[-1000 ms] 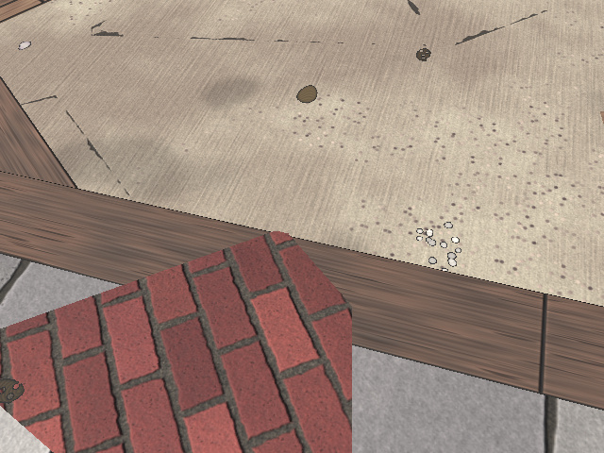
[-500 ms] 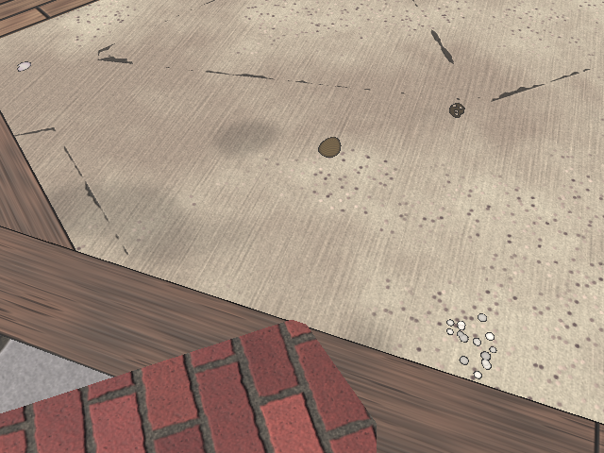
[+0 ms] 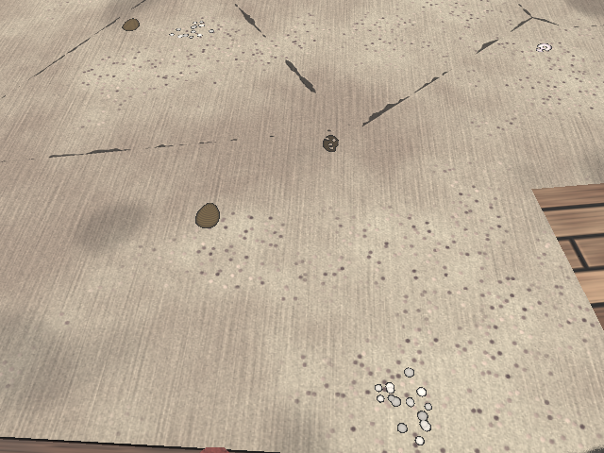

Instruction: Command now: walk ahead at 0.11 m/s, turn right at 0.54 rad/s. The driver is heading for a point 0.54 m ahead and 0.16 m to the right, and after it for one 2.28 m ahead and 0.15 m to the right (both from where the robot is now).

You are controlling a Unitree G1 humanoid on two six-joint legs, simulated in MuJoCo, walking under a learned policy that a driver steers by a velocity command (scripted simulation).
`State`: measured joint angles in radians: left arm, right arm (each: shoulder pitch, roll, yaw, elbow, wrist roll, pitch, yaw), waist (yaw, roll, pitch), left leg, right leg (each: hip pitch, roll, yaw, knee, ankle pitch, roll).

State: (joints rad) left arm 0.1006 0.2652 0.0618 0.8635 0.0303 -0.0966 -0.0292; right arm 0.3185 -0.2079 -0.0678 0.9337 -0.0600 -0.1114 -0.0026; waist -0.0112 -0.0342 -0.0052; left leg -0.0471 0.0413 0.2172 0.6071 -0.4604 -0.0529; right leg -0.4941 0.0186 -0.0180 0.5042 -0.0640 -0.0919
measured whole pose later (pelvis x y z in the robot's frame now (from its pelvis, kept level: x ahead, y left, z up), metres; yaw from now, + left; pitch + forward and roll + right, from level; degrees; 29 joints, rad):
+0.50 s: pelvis +0.06 +0.05 +0.02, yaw -17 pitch +3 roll -1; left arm 0.17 0.27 0.05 0.71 0.06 -0.08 -0.03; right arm 0.31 -0.31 -0.05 0.84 -0.04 -0.09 -0.02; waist -0.04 0.00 -0.01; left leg -0.20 0.00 0.04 0.35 -0.22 0.07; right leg -0.51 0.12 0.16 0.71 -0.35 0.02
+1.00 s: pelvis +0.07 +0.01 +0.02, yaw -35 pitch +1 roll +0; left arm 0.16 0.31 0.08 0.72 0.02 -0.06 -0.08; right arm 0.25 -0.34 -0.10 0.71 -0.05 -0.06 -0.05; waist -0.04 -0.01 0.06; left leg -0.10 0.13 0.28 0.45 -0.37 -0.03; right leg -0.22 0.00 -0.05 0.42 -0.22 -0.05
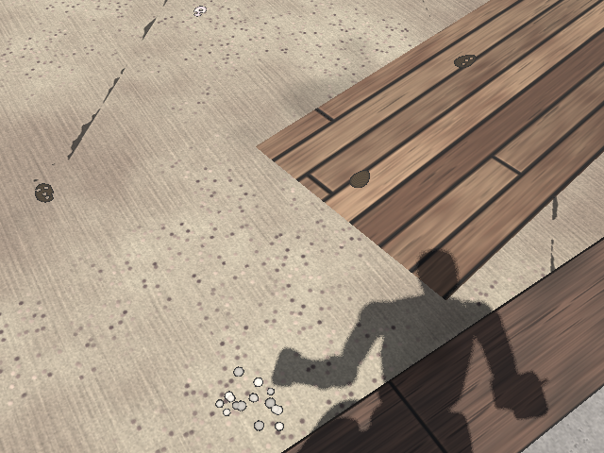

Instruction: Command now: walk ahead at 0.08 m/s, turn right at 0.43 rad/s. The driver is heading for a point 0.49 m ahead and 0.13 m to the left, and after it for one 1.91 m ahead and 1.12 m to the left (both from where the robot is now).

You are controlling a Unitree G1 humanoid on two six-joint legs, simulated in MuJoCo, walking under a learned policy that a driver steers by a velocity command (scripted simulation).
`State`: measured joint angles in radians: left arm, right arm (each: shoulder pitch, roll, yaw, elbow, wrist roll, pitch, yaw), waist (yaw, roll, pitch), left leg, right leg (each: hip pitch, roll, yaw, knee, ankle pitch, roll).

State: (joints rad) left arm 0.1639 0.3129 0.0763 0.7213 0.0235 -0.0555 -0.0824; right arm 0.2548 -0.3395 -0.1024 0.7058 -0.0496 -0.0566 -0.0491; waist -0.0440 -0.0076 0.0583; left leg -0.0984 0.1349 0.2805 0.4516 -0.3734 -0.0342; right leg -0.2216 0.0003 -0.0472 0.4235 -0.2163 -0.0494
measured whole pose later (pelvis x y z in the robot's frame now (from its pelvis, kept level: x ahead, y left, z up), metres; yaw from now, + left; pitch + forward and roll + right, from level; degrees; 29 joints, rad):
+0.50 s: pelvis +0.17 +0.01 -0.02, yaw +1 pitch +1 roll -1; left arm 0.44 0.25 0.01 0.83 0.09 -0.09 -0.04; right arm 0.17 -0.25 -0.02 0.76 -0.06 -0.08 0.07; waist 0.04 0.00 0.01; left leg -0.52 0.01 0.04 0.65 -0.08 0.11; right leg 0.15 0.01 -0.06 0.23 -0.40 -0.01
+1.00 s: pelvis +0.48 +0.05 -0.08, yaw +18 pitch +2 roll +2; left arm 0.05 0.22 -0.08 0.63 0.07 -0.06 -0.05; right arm 0.56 -0.22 0.01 0.88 -0.02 -0.12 0.07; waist -0.15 -0.04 -0.02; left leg -0.15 -0.21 -0.21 0.93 -0.78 0.11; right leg -0.52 -0.05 0.07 0.45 0.31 0.02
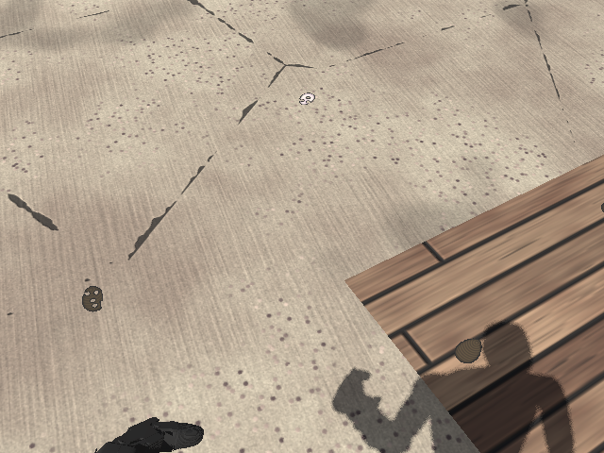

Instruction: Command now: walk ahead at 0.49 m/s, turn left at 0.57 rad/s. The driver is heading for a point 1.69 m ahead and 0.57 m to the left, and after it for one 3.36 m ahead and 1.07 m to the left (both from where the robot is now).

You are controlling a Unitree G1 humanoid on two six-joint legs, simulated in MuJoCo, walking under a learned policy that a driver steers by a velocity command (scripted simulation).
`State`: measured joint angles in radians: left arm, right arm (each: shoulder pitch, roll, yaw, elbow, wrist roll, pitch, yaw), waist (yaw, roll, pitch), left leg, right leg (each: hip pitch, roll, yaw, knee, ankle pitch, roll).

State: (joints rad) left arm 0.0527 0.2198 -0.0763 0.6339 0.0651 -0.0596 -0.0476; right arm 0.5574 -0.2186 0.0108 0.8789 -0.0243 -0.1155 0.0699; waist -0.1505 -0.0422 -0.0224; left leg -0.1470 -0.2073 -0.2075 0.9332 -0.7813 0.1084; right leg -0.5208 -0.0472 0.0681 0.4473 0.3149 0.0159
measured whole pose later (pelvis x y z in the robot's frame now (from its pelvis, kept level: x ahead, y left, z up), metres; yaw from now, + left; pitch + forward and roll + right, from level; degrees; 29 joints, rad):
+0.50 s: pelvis +0.28 +0.04 -0.08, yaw +18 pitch +3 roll -3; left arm 0.36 0.31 0.09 0.89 -0.03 -0.05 0.02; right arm 0.02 -0.27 -0.06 0.57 0.02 -0.02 0.04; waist 0.07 0.02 0.00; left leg -0.57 0.02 0.02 0.63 -0.13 0.11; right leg 0.01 -0.07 -0.24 0.47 -0.48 0.07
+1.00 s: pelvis +0.56 +0.14 -0.07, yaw +32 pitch +3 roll +0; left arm 0.02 0.26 0.05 0.70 0.01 -0.12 -0.03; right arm 0.38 -0.28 -0.08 0.76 0.02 -0.04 -0.01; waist -0.07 0.00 -0.01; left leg -0.08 -0.10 -0.20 0.55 -0.48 0.07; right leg -0.47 0.03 0.01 0.49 -0.08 -0.05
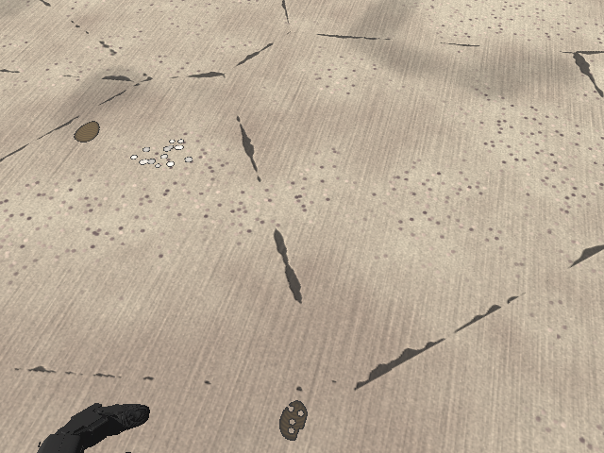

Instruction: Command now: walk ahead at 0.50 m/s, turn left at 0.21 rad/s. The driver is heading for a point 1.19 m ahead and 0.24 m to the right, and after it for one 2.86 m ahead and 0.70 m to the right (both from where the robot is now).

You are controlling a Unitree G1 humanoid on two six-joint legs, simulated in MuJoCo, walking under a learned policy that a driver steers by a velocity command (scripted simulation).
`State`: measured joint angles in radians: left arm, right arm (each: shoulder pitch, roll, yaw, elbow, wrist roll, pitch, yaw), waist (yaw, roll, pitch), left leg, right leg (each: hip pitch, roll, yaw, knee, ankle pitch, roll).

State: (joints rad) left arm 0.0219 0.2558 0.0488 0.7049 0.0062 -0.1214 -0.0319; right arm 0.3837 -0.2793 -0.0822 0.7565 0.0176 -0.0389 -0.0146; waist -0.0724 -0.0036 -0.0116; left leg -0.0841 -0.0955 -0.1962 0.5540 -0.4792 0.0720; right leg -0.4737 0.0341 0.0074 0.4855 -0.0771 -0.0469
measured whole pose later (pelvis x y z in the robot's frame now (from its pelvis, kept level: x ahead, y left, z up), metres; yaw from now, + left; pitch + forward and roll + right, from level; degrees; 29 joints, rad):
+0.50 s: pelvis +0.27 +0.03 +0.00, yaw +1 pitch +3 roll -1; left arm 0.41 0.29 0.07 0.89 -0.02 -0.05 0.00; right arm 0.00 -0.24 -0.04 0.64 0.01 -0.09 0.03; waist 0.10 0.01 0.02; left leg -0.49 0.01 0.00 0.48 -0.04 0.07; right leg 0.02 0.01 0.01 0.40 -0.44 -0.01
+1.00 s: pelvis +0.53 +0.02 +0.01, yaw +1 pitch +2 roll +2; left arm 0.01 0.25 0.03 0.73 -0.01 -0.08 -0.04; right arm 0.39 -0.29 -0.06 0.89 0.02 -0.06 0.00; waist -0.09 -0.03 0.01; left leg 0.04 -0.03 0.02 0.29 -0.37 0.01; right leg -0.52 -0.04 0.00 0.50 -0.03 -0.04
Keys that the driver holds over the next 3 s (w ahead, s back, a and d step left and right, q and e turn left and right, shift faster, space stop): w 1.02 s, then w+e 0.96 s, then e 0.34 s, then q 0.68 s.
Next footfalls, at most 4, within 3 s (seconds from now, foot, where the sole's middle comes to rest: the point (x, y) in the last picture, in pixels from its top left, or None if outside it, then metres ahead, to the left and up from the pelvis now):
0.50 left None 0.43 0.14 -0.76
1.02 right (330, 348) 0.72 -0.10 -0.76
1.52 left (242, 261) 0.99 0.11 -0.76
2.04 right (365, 211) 1.15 -0.24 -0.76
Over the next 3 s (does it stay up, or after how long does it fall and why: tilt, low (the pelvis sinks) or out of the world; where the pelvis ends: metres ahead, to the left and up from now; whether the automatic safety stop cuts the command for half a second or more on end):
stays up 1.22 -0.16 0.01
